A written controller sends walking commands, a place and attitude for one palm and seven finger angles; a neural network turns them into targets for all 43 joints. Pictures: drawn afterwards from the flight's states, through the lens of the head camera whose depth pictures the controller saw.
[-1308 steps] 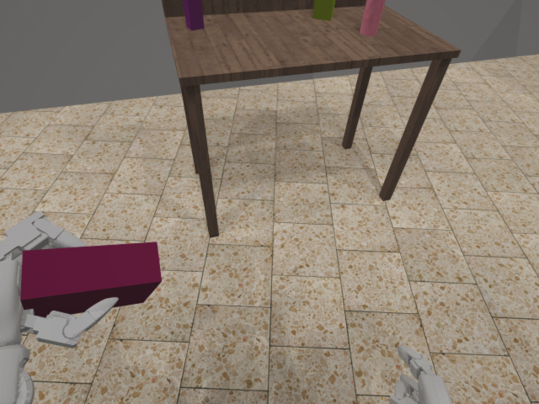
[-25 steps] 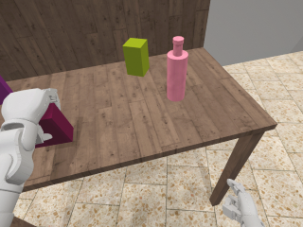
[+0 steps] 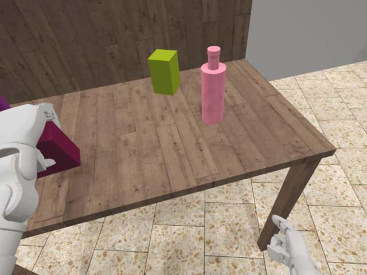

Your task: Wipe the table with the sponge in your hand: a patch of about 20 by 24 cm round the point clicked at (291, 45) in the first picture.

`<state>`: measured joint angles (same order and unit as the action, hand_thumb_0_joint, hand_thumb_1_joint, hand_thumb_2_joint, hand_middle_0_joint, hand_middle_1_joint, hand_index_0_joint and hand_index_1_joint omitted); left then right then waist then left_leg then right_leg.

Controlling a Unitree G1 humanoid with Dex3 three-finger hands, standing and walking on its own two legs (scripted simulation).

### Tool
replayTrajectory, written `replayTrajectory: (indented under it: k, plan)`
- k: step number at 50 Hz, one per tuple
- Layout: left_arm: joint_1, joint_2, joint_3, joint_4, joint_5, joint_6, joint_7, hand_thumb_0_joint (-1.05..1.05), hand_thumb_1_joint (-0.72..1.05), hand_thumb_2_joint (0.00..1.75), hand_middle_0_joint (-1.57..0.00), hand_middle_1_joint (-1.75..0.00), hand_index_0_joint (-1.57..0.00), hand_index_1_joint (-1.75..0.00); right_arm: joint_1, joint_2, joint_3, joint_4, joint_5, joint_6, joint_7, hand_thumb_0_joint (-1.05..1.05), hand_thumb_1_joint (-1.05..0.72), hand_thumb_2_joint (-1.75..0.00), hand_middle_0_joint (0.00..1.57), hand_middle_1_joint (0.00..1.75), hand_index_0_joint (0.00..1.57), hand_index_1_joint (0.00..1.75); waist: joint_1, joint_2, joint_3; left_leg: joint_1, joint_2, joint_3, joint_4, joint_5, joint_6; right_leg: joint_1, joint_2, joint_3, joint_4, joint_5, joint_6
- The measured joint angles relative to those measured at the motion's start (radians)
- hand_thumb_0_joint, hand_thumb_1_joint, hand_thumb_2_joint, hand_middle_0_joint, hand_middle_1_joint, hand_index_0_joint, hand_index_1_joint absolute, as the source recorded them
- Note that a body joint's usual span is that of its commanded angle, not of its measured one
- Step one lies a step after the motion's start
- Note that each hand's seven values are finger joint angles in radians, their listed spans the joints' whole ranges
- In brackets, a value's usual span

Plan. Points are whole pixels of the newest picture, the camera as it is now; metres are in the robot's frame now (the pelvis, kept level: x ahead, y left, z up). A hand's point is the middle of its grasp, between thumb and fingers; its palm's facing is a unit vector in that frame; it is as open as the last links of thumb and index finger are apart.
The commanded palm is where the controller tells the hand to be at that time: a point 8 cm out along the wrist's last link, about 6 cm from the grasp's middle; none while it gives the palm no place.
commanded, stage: move the sponge above the wiping area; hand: left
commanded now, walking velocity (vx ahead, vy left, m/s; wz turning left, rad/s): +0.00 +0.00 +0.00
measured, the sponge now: (48, 156) +0.28 +0.36 +0.13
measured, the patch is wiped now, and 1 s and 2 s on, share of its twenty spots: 0.00 0.05 0.10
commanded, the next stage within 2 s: lower the sponge onto the table in 1.06 s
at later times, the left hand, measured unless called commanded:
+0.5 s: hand (33, 143) +0.27 +0.37 +0.17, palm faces +0.09 +0.00 -1.00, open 9.1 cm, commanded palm +0.23 +0.33 +0.22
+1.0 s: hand (36, 153) +0.26 +0.36 +0.15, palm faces +0.00 -0.03 -1.00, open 9.1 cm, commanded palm +0.23 +0.34 +0.22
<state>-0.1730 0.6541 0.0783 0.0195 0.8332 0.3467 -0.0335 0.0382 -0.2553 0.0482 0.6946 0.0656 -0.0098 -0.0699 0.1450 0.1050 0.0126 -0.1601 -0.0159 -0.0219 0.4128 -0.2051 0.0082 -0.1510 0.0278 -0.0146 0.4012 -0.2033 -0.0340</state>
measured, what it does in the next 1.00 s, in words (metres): stands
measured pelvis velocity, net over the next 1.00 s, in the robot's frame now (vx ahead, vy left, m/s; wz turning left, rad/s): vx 0.00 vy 0.00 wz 0.02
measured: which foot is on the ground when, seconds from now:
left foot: down 0.00-1.00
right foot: down 0.00-1.00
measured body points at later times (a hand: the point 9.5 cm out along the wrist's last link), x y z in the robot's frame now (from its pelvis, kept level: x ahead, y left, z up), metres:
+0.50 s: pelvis +0.00 +0.00 +0.00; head +0.00 -0.04 +0.45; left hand +0.26 +0.36 +0.22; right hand +0.24 -0.20 -0.09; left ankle +0.01 +0.11 -0.74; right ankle +0.01 -0.10 -0.74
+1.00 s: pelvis +0.00 +0.00 +0.00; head -0.01 -0.04 +0.45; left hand +0.25 +0.36 +0.21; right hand +0.25 -0.19 -0.09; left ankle +0.01 +0.11 -0.74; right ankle +0.01 -0.10 -0.74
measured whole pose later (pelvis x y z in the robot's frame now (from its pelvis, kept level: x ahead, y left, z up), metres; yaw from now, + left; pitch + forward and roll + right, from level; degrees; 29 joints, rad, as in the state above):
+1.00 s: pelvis +0.00 +0.00 +0.00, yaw +1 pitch -2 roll +0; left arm -0.17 0.67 0.04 0.06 0.84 0.44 -0.19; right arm 0.04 -0.28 0.05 0.66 0.08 0.00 -0.07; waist 0.12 0.13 0.00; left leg -0.19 -0.03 -0.03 0.42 -0.19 0.02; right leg -0.18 0.01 -0.03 0.41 -0.20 -0.02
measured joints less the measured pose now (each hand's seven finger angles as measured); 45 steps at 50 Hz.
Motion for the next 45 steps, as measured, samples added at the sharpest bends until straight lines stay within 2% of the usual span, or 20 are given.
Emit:
replayTrajectory:
  k: [3,5,8,10,12,14,16,18,21,25,28,31,33,35,37,39,41,43,45]
  plan:
    - [-0.017,0.011,0.003,0.049,0.000,0.083,-0.055,0.00,-0.45,1.06,-0.84,-1.44,-0.85,-1.45,-0.010,-0.014,0.004,-0.012,0.013,0.011,0.003,0.01,-0.90,-0.90,0.20,0.30,0.20,0.30,-0.015,0.012,-0.009,-0.016,-0.007,-0.007,-0.003,0.008,0.004,-0.016,-0.008,-0.007,0.004,0.000,0.005]
    - [-0.007,0.006,-0.023,0.058,0.004,0.108,-0.105,0.00,-0.45,1.06,-0.84,-1.45,-0.85,-1.45,-0.009,-0.026,0.004,-0.028,0.019,0.009,0.001,0.01,-0.90,-0.90,0.20,0.30,0.20,0.30,-0.021,0.019,-0.012,-0.028,-0.013,-0.013,0.001,0.009,0.007,-0.026,-0.013,-0.013,0.009,-0.002,0.007]
    - [0.025,-0.016,-0.086,0.034,0.017,0.083,-0.177,0.00,-0.45,1.06,-0.84,-1.45,-0.85,-1.45,0.000,-0.039,0.002,-0.046,0.018,0.001,-0.008,0.01,-0.90,-0.90,0.20,0.30,0.20,0.30,-0.023,0.021,-0.007,-0.037,-0.020,-0.021,0.009,0.008,0.012,-0.032,-0.020,-0.022,0.019,-0.009,0.011]
    - [0.045,-0.030,-0.127,-0.006,0.028,0.025,-0.204,0.00,-0.45,1.06,-0.84,-1.45,-0.85,-1.45,0.011,-0.039,0.001,-0.054,0.009,-0.012,-0.018,0.01,-0.90,-0.90,0.20,0.30,0.20,0.30,-0.018,0.014,-0.002,-0.034,-0.022,-0.024,0.014,0.004,0.013,-0.029,-0.022,-0.025,0.026,-0.014,0.010]
    - [0.068,-0.034,-0.138,-0.057,0.040,-0.051,-0.191,0.00,-0.45,1.06,-0.85,-1.45,-0.85,-1.45,0.023,-0.029,0.002,-0.056,-0.003,-0.024,-0.029,0.01,-0.90,-0.90,0.20,0.30,0.20,0.30,-0.012,0.001,0.002,-0.023,-0.022,-0.022,0.012,0.001,0.013,-0.019,-0.021,-0.023,0.026,-0.018,0.008]
    - [0.088,-0.018,-0.117,-0.105,0.036,-0.115,-0.153,0.00,-0.45,1.06,-0.85,-1.44,-0.85,-1.45,0.028,-0.013,0.005,-0.050,-0.013,-0.033,-0.034,0.01,-0.90,-0.90,0.20,0.30,0.20,0.30,-0.004,-0.013,0.005,-0.007,-0.016,-0.014,0.007,-0.003,0.010,-0.008,-0.015,-0.014,0.021,-0.018,0.004]
    - [0.077,-0.004,-0.092,-0.110,0.025,-0.137,-0.096,0.00,-0.45,1.06,-0.85,-1.44,-0.85,-1.45,0.032,0.000,0.004,-0.041,-0.015,-0.034,-0.031,0.01,-0.90,-0.90,0.20,0.30,0.20,0.30,0.000,-0.020,0.005,0.006,-0.009,-0.009,0.004,-0.006,0.006,0.006,-0.008,-0.009,0.011,-0.015,0.001]
    - [0.038,0.000,-0.064,-0.074,0.011,-0.110,-0.049,0.00,-0.45,1.06,-0.85,-1.44,-0.85,-1.45,0.025,0.004,0.003,-0.024,-0.008,-0.023,-0.021,0.01,-0.90,-0.90,0.20,0.30,0.20,0.30,0.002,-0.019,0.005,0.013,-0.003,-0.006,0.001,-0.007,0.002,0.016,-0.002,-0.005,-0.001,-0.008,-0.001]
    - [-0.021,0.006,-0.019,0.009,0.001,-0.018,-0.025,0.00,-0.45,1.06,-0.85,-1.44,-0.85,-1.45,0.007,-0.001,0.005,-0.004,-0.001,-0.001,-0.003,0.01,-0.90,-0.90,0.20,0.30,0.20,0.30,-0.005,-0.009,0.003,0.008,0.000,-0.001,-0.004,-0.002,0.000,0.009,0.000,0.000,-0.007,0.000,0.000]
    - [-0.016,0.023,0.004,0.058,0.010,0.095,-0.090,0.00,-0.45,1.06,-0.84,-1.45,-0.85,-1.45,0.002,-0.022,0.005,-0.019,0.011,0.021,0.009,0.01,-0.90,-0.90,0.20,0.30,0.20,0.30,-0.026,0.007,-0.004,-0.017,-0.007,-0.003,-0.005,0.006,0.005,-0.018,-0.007,-0.003,0.001,0.000,0.005]
    - [0.054,0.010,-0.026,-0.001,0.011,0.105,-0.164,0.00,-0.44,1.06,-0.84,-1.45,-0.85,-1.45,0.015,-0.042,-0.004,-0.041,0.014,0.021,0.010,0.01,-0.90,-0.90,0.20,0.30,0.20,0.30,-0.030,0.021,-0.007,-0.032,-0.015,-0.009,0.006,0.003,0.012,-0.030,-0.014,-0.009,0.013,-0.007,0.010]
    - [0.130,-0.014,-0.074,-0.091,0.005,0.027,-0.211,0.00,-0.45,1.06,-0.84,-1.45,-0.85,-1.45,0.033,-0.048,-0.008,-0.055,0.003,0.006,-0.002,0.01,-0.90,-0.90,0.20,0.30,0.20,0.30,-0.023,0.021,-0.008,-0.032,-0.021,-0.014,0.019,-0.005,0.017,-0.029,-0.020,-0.014,0.027,-0.019,0.014]
    - [0.169,-0.018,-0.093,-0.142,0.000,-0.050,-0.207,0.00,-0.45,1.06,-0.85,-1.45,-0.85,-1.45,0.039,-0.039,-0.005,-0.056,-0.004,-0.006,-0.013,0.01,-0.90,-0.90,0.20,0.30,0.20,0.30,-0.014,0.010,-0.003,-0.022,-0.020,-0.013,0.022,-0.010,0.016,-0.020,-0.020,-0.014,0.031,-0.024,0.012]
    - [0.177,-0.008,-0.101,-0.168,0.005,-0.112,-0.169,0.00,-0.45,1.06,-0.85,-1.45,-0.86,-1.45,0.045,-0.023,-0.002,-0.053,-0.013,-0.019,-0.025,0.01,-0.90,-0.90,0.20,0.30,0.20,0.30,-0.002,-0.005,0.002,-0.010,-0.017,-0.012,0.020,-0.012,0.013,-0.008,-0.016,-0.012,0.029,-0.024,0.008]
    - [0.147,-0.002,-0.096,-0.153,0.008,-0.142,-0.110,0.00,-0.45,1.06,-0.85,-1.44,-0.86,-1.45,0.046,-0.007,-0.001,-0.044,-0.015,-0.025,-0.029,0.01,-0.90,-0.90,0.20,0.30,0.20,0.30,0.009,-0.016,0.008,0.002,-0.012,-0.014,0.015,-0.010,0.008,0.007,-0.011,-0.014,0.017,-0.019,0.004]
    - [0.096,0.001,-0.075,-0.114,0.006,-0.130,-0.054,0.00,-0.45,1.06,-0.86,-1.44,-0.86,-1.45,0.033,0.003,0.000,-0.028,-0.010,-0.024,-0.026,0.01,-0.90,-0.90,0.20,0.30,0.20,0.30,0.018,-0.018,0.015,0.011,-0.005,-0.011,0.010,-0.008,0.004,0.018,-0.004,-0.010,0.003,-0.009,0.000]
    - [0.034,0.002,-0.051,-0.053,0.003,-0.086,-0.015,0.00,-0.45,1.06,-0.86,-1.44,-0.86,-1.45,0.017,0.009,0.001,-0.011,-0.005,-0.017,-0.019,0.01,-0.90,-0.90,0.20,0.30,0.20,0.30,0.018,-0.014,0.015,0.012,-0.001,-0.009,0.006,-0.003,0.001,0.020,0.000,-0.008,-0.006,0.000,-0.001]
    - [-0.018,0.009,-0.024,0.012,0.006,-0.025,-0.007,0.00,-0.45,1.06,-0.86,-1.44,-0.86,-1.45,-0.001,0.008,0.006,0.002,0.001,-0.006,-0.011,0.01,-0.90,-0.90,0.20,0.30,0.20,0.30,0.009,-0.009,0.011,0.007,-0.001,-0.008,-0.001,0.004,0.000,0.013,0.000,-0.007,-0.010,0.006,0.000]
    - [-0.050,0.019,-0.007,0.064,0.010,0.040,-0.033,0.00,-0.45,1.06,-0.85,-1.45,-0.86,-1.45,-0.012,0.002,0.011,0.001,0.007,0.004,-0.004,0.01,-0.90,-0.90,0.20,0.30,0.20,0.30,-0.005,-0.003,0.003,-0.003,-0.004,-0.008,-0.006,0.010,0.002,0.001,-0.003,-0.007,-0.008,0.008,0.002]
